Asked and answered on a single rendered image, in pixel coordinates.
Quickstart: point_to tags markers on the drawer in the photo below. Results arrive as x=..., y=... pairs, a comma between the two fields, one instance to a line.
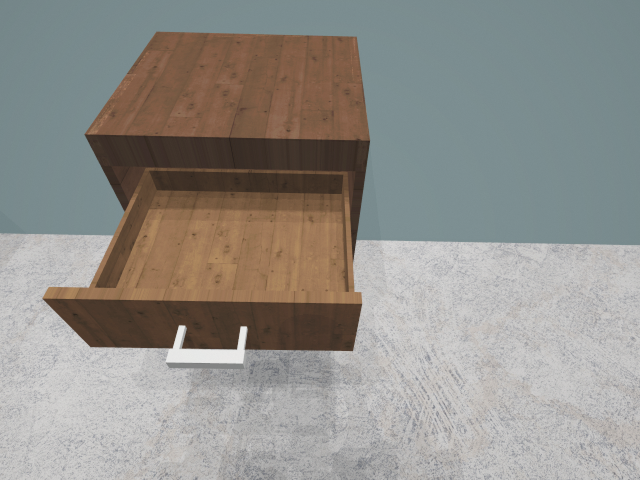
x=217, y=249

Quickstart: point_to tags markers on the handle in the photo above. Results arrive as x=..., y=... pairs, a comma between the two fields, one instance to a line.
x=206, y=359

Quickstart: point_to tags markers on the cabinet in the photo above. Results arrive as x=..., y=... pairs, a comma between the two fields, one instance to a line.
x=240, y=102

